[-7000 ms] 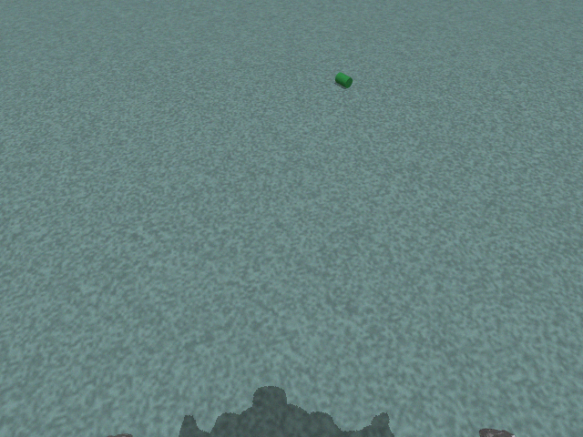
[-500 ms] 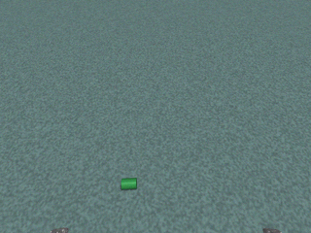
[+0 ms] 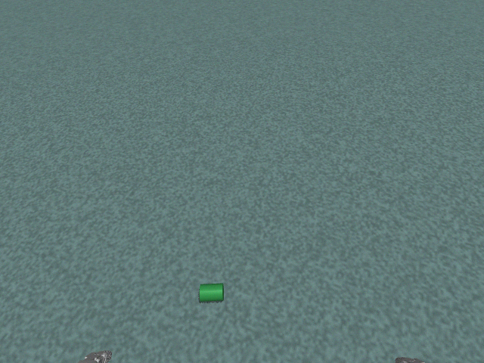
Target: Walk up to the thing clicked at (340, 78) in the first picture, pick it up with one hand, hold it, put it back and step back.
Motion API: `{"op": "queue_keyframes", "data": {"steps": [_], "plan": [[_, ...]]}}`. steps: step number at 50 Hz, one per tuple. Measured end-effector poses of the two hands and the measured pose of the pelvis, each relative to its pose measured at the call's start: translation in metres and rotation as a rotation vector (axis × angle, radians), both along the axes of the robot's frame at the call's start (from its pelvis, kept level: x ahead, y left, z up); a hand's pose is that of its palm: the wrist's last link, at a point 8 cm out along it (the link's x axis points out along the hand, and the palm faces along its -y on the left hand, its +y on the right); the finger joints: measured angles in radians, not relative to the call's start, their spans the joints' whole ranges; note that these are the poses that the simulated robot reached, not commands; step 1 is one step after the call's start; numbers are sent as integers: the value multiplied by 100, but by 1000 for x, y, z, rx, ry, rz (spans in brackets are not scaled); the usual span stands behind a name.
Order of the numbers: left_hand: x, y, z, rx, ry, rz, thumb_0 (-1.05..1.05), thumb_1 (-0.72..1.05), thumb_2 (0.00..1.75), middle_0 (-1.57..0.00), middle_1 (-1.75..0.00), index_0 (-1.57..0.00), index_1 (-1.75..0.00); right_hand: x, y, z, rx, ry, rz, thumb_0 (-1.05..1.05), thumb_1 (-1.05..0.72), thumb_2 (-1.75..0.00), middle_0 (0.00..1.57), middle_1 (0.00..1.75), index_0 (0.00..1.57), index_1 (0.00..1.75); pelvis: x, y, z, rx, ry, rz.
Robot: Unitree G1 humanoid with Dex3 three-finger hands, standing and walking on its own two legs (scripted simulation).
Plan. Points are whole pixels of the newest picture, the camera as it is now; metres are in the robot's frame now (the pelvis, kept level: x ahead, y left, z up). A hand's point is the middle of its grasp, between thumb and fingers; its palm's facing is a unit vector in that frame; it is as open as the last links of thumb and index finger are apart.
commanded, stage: stand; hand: left
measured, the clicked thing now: (211, 292) +0.48 +0.17 -0.75
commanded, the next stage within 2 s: none
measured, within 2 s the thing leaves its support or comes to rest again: neither
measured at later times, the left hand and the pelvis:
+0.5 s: hand out of the picture +0.07 +0.26 -0.16, palm faces +0.00 -0.94 -0.34, open 7.4 cm; pelvis -0.01 +0.00 +0.00, yaw +1 degrees
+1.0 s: hand out of the picture +0.08 +0.26 -0.15, palm faces +0.00 -0.94 -0.35, open 7.4 cm; pelvis +0.00 +0.01 +0.00, yaw +1 degrees
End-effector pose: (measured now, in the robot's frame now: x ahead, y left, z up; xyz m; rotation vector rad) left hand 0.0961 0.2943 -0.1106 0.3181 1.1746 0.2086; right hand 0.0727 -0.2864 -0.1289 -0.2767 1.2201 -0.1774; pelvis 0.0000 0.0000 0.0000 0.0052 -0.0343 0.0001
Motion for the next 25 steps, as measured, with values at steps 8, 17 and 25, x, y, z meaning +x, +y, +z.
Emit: {"op": "queue_keyframes", "data": {"steps": [8, 17, 25], "plan": [[-17, 4, -3, 0, 25, 18, 0, 90, 90, -20, -30, -20, -30, -4, -3, 3, -14, 6, 1, 1, -90, -90, 20, 30, 20, 30, -2, 1, 0, 0, -4, 5], [-30, 4, -6, -8, 43, 23, 0, 90, 90, -20, -30, -20, -30, -10, -6, 5, -27, 15, 4, 1, -90, -90, 20, 30, 20, 30, -6, 2, 0, 0, -6, 9], [-36, 5, -8, -9, 56, 24, 0, 90, 90, -20, -30, -20, -30, -14, -3, 4, -25, 29, 7, 1, -90, -90, 20, 30, 20, 30, -7, 3, 0, -1, -4, 13]]}}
